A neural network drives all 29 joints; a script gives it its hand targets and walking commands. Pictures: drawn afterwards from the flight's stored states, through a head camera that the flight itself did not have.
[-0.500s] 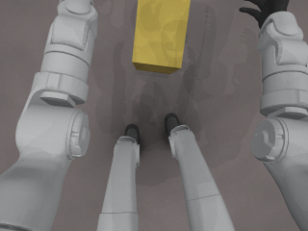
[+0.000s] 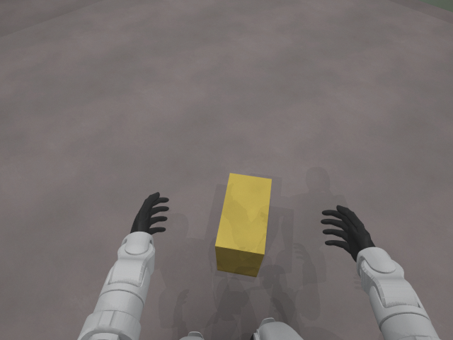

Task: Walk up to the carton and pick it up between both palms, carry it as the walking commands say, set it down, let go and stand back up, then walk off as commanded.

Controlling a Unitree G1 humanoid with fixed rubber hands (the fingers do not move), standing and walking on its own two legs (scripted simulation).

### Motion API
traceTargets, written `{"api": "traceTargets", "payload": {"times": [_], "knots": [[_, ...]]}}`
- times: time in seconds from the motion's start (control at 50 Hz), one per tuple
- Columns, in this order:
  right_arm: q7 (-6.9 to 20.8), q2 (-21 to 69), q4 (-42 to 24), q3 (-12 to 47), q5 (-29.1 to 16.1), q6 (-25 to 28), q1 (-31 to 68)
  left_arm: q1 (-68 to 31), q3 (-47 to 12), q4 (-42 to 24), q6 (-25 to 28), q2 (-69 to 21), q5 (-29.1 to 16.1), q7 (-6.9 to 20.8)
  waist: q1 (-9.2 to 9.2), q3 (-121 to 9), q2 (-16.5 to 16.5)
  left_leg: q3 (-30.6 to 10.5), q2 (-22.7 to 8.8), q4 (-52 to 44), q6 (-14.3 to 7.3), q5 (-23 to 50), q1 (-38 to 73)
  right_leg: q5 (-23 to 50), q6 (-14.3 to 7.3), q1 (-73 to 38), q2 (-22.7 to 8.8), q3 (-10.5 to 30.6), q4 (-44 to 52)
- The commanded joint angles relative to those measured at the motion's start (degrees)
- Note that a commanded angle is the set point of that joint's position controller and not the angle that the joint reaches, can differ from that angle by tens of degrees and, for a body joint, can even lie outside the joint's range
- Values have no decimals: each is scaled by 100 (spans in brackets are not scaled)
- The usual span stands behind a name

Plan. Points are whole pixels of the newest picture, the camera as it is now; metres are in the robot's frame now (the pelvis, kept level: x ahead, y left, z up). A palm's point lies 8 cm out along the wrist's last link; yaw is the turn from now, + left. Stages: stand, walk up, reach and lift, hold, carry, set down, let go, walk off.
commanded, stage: let go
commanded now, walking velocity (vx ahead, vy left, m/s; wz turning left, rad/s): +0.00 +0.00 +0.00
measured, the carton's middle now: (243, 226) +0.56 -0.10 -0.59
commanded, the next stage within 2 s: stand in 0.84 s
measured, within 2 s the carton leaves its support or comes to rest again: neither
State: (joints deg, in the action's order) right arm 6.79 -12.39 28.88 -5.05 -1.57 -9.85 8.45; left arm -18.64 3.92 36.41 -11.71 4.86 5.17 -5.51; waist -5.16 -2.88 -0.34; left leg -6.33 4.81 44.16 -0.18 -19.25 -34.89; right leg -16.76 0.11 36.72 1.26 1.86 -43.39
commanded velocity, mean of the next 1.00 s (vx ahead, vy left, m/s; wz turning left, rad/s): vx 0.00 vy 0.00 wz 0.00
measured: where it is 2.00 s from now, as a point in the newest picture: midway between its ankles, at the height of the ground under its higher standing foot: outside the picture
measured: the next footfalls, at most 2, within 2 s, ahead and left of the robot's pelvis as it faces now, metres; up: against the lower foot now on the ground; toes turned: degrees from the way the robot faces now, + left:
none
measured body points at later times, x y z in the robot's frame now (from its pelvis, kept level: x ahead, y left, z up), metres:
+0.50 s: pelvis +0.04 +0.00 +0.03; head +0.06 +0.00 +0.48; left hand +0.23 +0.23 -0.05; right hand +0.19 -0.23 -0.05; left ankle +0.03 +0.12 -0.71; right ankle +0.05 -0.12 -0.71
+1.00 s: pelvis +0.05 +0.00 +0.03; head +0.03 +0.00 +0.48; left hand +0.23 +0.27 -0.03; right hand +0.21 -0.26 -0.03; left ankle +0.03 +0.12 -0.71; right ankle +0.05 -0.12 -0.71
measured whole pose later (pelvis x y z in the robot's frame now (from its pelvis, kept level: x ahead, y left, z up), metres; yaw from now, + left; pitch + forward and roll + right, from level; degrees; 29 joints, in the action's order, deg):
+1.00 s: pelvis +0.05 +0.00 +0.03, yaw +0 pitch -3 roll +0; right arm 0.7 -15.5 25.3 -2.6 2.7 -6.1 -14.9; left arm 11.8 4.0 31.7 -3.6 15.8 1.7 0.5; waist -1.6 -0.4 0.1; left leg -5.1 3.1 28.5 -0.7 -17.7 -7.6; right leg -16.5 0.1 10.3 0.8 1.9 -29.9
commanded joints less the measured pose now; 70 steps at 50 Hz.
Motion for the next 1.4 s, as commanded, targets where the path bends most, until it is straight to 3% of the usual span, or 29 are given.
{"api": "traceTargets", "payload": {"times": [0.0, 0.06, 0.12, 0.18, 0.22, 0.28, 0.38, 0.4, 0.42, 0.48, 0.52, 0.56, 0.58, 0.6, 0.62, 0.72, 0.76, 0.8, 0.82, 0.84, 0.86, 0.92, 0.98, 1.02, 1.14, 1.24, 1.32, 1.34, 1.38], "knots": [[-87, -240, -283, 240, 423, -7, -1139, 1386, 342, -270, 269, 785, 50, 344, 678, -436, -470, 910, -309, -2252, 7, -695, 1278, -447, 270, -2966, 3, -236, 1954], [-256, -522, -1158, 67, 505, 152, -784, 1200, 102, -764, 430, 798, -217, 530, 301, 352, -369, 835, -354, -2426, -54, -622, 1479, -203, 202, -2871, -21, -223, 2071], [-272, -484, -1740, 191, 460, 257, -797, 1008, -208, -1623, 643, 573, -592, 696, 196, 772, -187, 711, -477, -2570, -185, -780, 1449, 27, 146, -3171, -20, -253, 1927], [-187, -428, -1332, 281, 460, 198, -1325, 1223, -242, -1962, 696, 625, -643, 739, 289, 810, 351, 483, -760, -2956, -206, -970, 1180, 515, 161, -4014, 126, -439, 1665], [-100, -537, -1085, 269, 402, 149, -1713, 1865, -190, -1950, 634, 751, -425, 713, 509, 668, 771, 353, -875, -3191, -119, -644, 1108, 971, 187, -4373, 302, -560, 1519], [-106, -602, -1052, 192, 422, 137, -2238, 2847, -99, -1742, 548, 912, -283, 707, 585, 391, 485, 374, -766, -3168, -24, 110, 1430, 1189, 164, -4593, 339, -499, 1654], [-138, -462, -1535, 288, 374, 188, -1859, 2952, -1, -1842, 474, 1087, -187, 779, 806, 296, 71, 558, -321, -2616, 92, 942, 2227, 987, 93, -4049, 147, -246, 1978], [-167, -494, -1751, 231, 396, 211, -1655, 2740, -39, -2015, 503, 1046, -280, 805, 684, 272, -51, 551, -300, -2521, 70, 877, 2335, 919, 80, -3902, 128, -215, 1994], [-182, -432, -1769, 346, 316, 198, -1693, 2916, -6, -1874, 479, 1053, -250, 821, 816, 345, -22, 572, -288, -2458, 45, 1087, 2369, 1051, 90, -3902, 67, -183, 2034], [-311, -511, -1726, 273, 253, 98, -1837, 2792, 63, -1927, 623, 1133, -302, 810, 652, 207, 61, 601, -243, -2319, 87, 1375, 2523, 1347, 83, -3943, 84, -155, 2010], [-418, -523, -1561, 373, 236, -31, -2015, 2816, 134, -1953, 704, 1254, -315, 733, 719, 81, 134, 614, -272, -2194, 104, 1621, 2626, 1511, 125, -3892, 131, -181, 1860], [-534, -591, -1470, 278, 292, -124, -2178, 2814, 85, -2026, 745, 1261, -455, 674, 541, -208, -47, 589, -277, -2028, 145, 2232, 2931, 1944, 128, -3789, 215, -177, 1726], [-562, -513, -1311, 464, 256, -247, -2326, 2901, 96, -1911, 710, 1246, -448, 637, 642, -85, 164, 635, -278, -1984, 147, 2073, 2953, 1791, 120, -3623, 219, -188, 1701], [-619, -557, -1265, 414, 287, -303, -2384, 2993, 125, -1901, 722, 1306, -478, 615, 589, -150, -75, 593, -283, -1901, 124, 2094, 3134, 1895, 114, -3410, 233, -169, 1668], [-634, -556, -1100, 462, 299, -375, -2496, 3004, 117, -1811, 689, 1186, -438, 624, 581, -8, 314, 632, -276, -1893, 199, 2177, 3103, 1919, 73, -3371, 278, -176, 1656], [-700, -530, -1303, 496, 367, -440, -2433, 3108, 15, -1609, 757, 1170, -562, 602, 519, -286, -5, 571, -358, -1718, 137, 2464, 3167, 2103, -5, -3206, 270, -289, 1549], [-686, -513, -1603, 511, 382, -392, -2232, 3125, 23, -1671, 798, 1191, -544, 639, 615, -478, 40, 589, -396, -1627, 89, 2516, 3347, 2050, -8, -3147, 239, -307, 1466], [-733, -877, -1315, 397, 351, -324, -2170, 3033, 170, -1480, 884, 1133, -447, 579, 750, -289, 46, 545, -453, -1661, 116, 2226, 3109, 1633, -76, -2976, 169, -381, 1568], [-790, -1368, -866, -114, 422, 202, -1569, 3092, 265, -676, 874, 2000, -244, 520, 589, -48, 865, 71, -719, -1619, -91, 717, 2106, 771, 58, -2439, -320, 144, 1716], [-764, -1312, -790, -58, 461, 436, -1593, 2922, 296, -657, 924, 2052, -201, 484, 642, 213, 814, -104, -721, -1830, -146, -502, 1690, 154, 29, -2348, -375, 197, 1755], [-714, -1255, -642, -55, 465, 573, -1846, 2860, 277, -607, 983, 2026, -190, 479, 581, 452, 493, -258, -746, -2000, -210, -1068, 1408, -206, 0, -2322, -352, 183, 1688], [-644, -1300, -422, -42, 450, 747, -1890, 2851, 209, -606, 1125, 1939, -158, 532, 657, 708, 210, -334, -625, -2123, -275, -1536, 1213, -902, -25, -2025, -346, 370, 1891], [-590, -1334, -276, -28, 399, 864, -1957, 2791, 197, -468, 1205, 1962, -177, 573, 546, 565, 180, -379, -667, -2080, -267, -1100, 1476, -612, -75, -2057, -296, 398, 1924], [-579, -1381, -174, 2, 387, 915, -1910, 2948, 175, -370, 1251, 1977, -249, 599, 668, 330, 277, -446, -775, -2129, -282, -856, 1539, -178, -63, -2314, -318, 324, 1760], [-625, -1521, 29, 35, 300, 1013, -1908, 2993, 153, -319, 1315, 2278, -273, 563, 633, -177, 205, -144, -697, -1693, -157, 1431, 2245, 1494, -137, -2625, -512, 488, 1731], [-660, -1639, 142, 23, 293, 1038, -1882, 3057, 192, -284, 1292, 2306, -306, 555, 611, -402, 229, -53, -753, -1489, -124, 2366, 2527, 2046, -136, -2767, -488, 405, 1626], [-700, -1578, 227, 25, 284, 1029, -1910, 3054, 171, -249, 1288, 2287, -325, 532, 566, -424, 343, -49, -786, -1518, -130, 2630, 2697, 2345, -143, -2766, -501, 414, 1589], [-677, -1588, 256, 33, 283, 1048, -1854, 3052, 156, -244, 1301, 2251, -340, 529, 583, -489, 138, -71, -823, -1487, -122, 2623, 2730, 2317, -142, -2810, -498, 386, 1575], [-697, -1666, 277, 9, 287, 1031, -1894, 3104, 175, -271, 1269, 2298, -323, 528, 576, -404, 305, -47, -769, -1537, -104, 2611, 2680, 2347, -135, -2809, -512, 439, 1619]]}}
